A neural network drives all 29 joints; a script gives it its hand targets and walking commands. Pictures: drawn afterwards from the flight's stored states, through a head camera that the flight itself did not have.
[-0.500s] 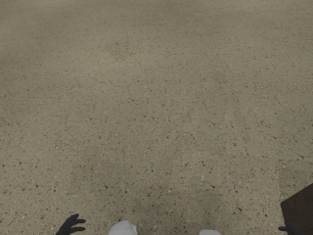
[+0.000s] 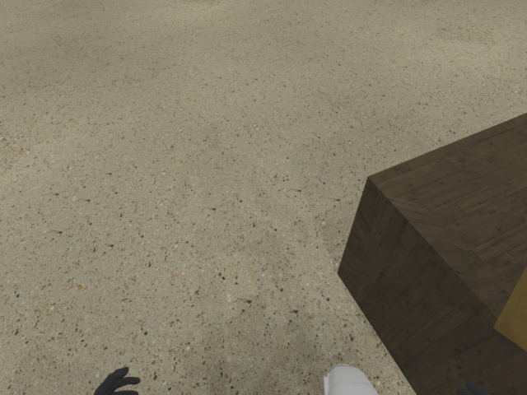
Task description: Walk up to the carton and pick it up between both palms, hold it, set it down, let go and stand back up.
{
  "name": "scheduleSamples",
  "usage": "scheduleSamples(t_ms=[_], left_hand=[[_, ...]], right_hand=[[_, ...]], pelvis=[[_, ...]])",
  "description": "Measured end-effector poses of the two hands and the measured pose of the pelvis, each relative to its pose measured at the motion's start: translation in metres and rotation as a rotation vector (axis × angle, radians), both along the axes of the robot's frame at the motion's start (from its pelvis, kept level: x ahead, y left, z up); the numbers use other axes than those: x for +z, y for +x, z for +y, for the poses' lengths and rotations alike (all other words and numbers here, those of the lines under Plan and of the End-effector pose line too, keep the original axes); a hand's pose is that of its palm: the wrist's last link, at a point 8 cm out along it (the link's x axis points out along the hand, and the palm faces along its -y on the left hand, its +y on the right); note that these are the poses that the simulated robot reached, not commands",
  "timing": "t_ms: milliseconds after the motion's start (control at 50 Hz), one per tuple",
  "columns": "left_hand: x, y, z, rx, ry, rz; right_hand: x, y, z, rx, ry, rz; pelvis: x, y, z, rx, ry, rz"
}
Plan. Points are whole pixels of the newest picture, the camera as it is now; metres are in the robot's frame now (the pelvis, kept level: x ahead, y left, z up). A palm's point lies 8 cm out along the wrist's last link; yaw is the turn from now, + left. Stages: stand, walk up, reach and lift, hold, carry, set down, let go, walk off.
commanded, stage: walk up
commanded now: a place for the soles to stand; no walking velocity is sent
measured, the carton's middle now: out of the picture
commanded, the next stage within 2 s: none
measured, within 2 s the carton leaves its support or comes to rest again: neither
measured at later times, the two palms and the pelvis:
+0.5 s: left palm (218, 303) +0.28 +0.11 -0.11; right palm out of the picture +0.02 -0.39 -0.09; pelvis +0.09 -0.11 +0.00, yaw -27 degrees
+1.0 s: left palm (321, 228) +0.44 -0.10 -0.11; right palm out of the picture +0.02 -0.45 -0.11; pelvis +0.17 -0.21 -0.01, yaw -49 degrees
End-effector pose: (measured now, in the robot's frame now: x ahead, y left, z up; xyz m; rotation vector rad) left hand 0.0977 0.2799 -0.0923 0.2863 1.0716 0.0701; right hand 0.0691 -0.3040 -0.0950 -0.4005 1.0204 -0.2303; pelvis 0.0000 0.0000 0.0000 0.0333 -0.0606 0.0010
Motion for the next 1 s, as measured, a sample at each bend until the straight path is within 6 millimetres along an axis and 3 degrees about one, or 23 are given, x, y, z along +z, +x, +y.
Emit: scheduleSamples(t_ms=[60, 120, 280, 360, 420, 500, 580, 660, 720, 760, 820, 920, 1000], left_hand=[[0.003, 0.036, -0.03, -0.057, 0.018, -0.067], [0.001, 0.053, -0.054, -0.067, 0.047, -0.1], [0.0, 0.068, -0.085, -0.119, 0.071, 0.013], [-0.015, 0.099, -0.101, -0.19, 0.04, 0.042], [-0.022, 0.132, -0.126, -0.305, 0.04, 0.056], [-0.017, 0.18, -0.169, -0.443, 0.017, 0.045], [-0.008, 0.23, -0.225, -0.556, -0.017, 0.0], [0.001, 0.278, -0.297, -0.666, -0.04, -0.085], [-0.001, 0.307, -0.343, -0.705, -0.025, -0.181], [0.0, 0.314, -0.359, -0.691, -0.015, -0.193], [0.004, 0.315, -0.368, -0.695, 0.017, -0.152], [-0.004, 0.321, -0.369, -0.716, 0.043, -0.073], [-0.021, 0.339, -0.377, -0.769, 0.035, -0.018]], right_hand=[[-0.013, -0.017, -0.035, -0.072, 0.002, 0.016], [-0.026, -0.025, -0.058, -0.14, 0.046, 0.035], [-0.013, 0.003, -0.064, -0.188, 0.115, -0.063], [-0.008, 0.004, -0.067, -0.241, 0.074, -0.1], [-0.003, -0.013, -0.075, -0.316, 0.029, -0.075], [0.006, -0.045, -0.088, -0.446, 0.014, -0.03], [0.008, -0.078, -0.101, -0.556, 0.018, 0.021], [-0.003, -0.108, -0.118, -0.655, 0.041, 0.078], [-0.022, -0.121, -0.137, -0.706, 0.07, 0.106], [-0.028, -0.113, -0.149, -0.72, 0.097, 0.096], [-0.026, -0.081, -0.164, -0.717, 0.116, 0.01], [-0.019, -0.064, -0.155, -0.757, 0.139, 0.02], [-0.012, -0.051, -0.148, -0.801, 0.11, -0.018]], pelvis=[[-0.009, 0.009, -0.026, -0.055, 0.001, 0.008], [-0.016, 0.015, -0.045, -0.101, -0.01, 0.009], [-0.005, 0.045, -0.07, -0.241, -0.016, 0.024], [-0.011, 0.066, -0.078, -0.318, -0.024, 0.025], [-0.011, 0.078, -0.088, -0.385, -0.013, 0.019], [-0.002, 0.091, -0.106, -0.47, -0.001, 0.015], [0.002, 0.104, -0.129, -0.543, 0.001, 0.014], [-0.003, 0.115, -0.16, -0.607, 0.0, 0.019], [-0.019, 0.122, -0.19, -0.644, -0.01, 0.024], [-0.021, 0.128, -0.199, -0.672, -0.02, 0.028], [-0.014, 0.141, -0.205, -0.718, -0.021, 0.035], [-0.008, 0.16, -0.215, -0.79, -0.014, 0.04], [-0.012, 0.173, -0.213, -0.86, -0.027, 0.051]])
